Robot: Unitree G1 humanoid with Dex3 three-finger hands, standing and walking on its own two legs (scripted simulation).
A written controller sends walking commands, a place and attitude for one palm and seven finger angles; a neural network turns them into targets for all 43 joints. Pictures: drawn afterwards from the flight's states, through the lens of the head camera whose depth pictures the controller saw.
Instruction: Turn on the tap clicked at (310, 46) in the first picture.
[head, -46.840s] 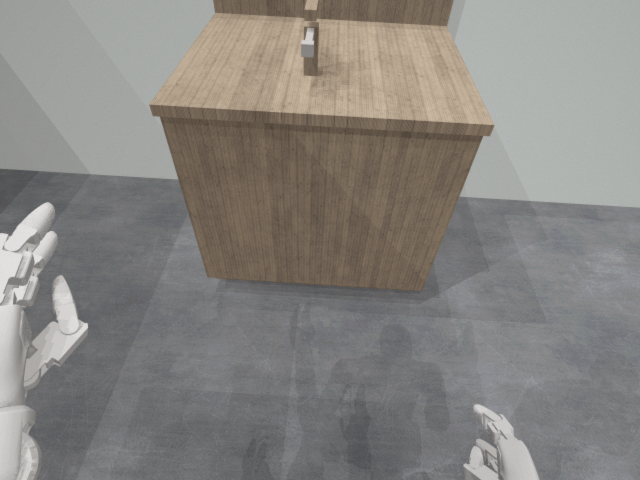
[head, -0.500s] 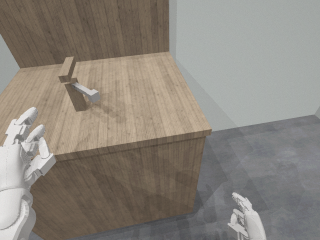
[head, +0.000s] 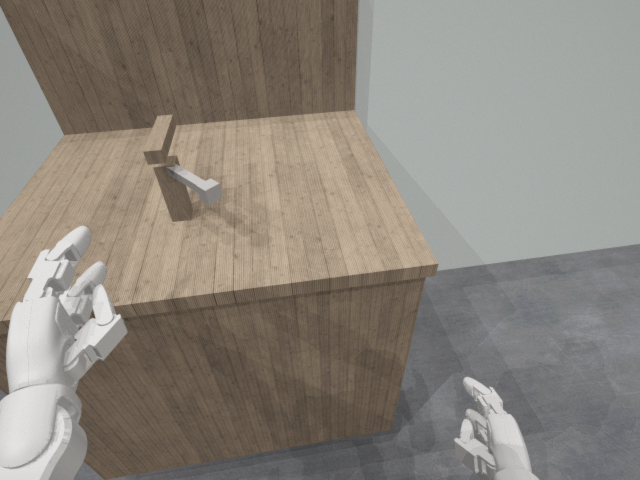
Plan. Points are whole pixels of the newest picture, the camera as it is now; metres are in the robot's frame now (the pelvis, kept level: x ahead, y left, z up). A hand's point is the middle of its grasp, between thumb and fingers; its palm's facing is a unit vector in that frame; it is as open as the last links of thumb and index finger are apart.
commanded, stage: turn the palm inward beside the body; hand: left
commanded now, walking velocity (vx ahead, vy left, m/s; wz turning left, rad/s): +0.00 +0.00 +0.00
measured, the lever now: (209, 191) +0.48 +0.27 +0.13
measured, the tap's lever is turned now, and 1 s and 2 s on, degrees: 40 40 40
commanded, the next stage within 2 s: reach beside the lever's end, fingers flat in 0.46 s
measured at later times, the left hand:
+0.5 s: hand (136, 321) +0.19 +0.22 +0.18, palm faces +0.48 -0.87 -0.10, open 7.4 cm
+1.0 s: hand (129, 297) +0.22 +0.25 +0.17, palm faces +0.52 -0.85 -0.10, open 7.4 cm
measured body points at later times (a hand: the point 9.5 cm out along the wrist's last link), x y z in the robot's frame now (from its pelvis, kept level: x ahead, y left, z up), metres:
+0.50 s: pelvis +0.00 -0.02 +0.00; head -0.04 -0.05 +0.45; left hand +0.16 +0.26 +0.19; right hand +0.23 -0.21 -0.06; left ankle +0.05 +0.12 -0.74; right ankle -0.02 -0.09 -0.74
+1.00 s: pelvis +0.01 -0.02 +0.00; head -0.03 -0.06 +0.45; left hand +0.19 +0.29 +0.18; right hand +0.22 -0.24 -0.08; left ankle +0.05 +0.12 -0.74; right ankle -0.02 -0.09 -0.74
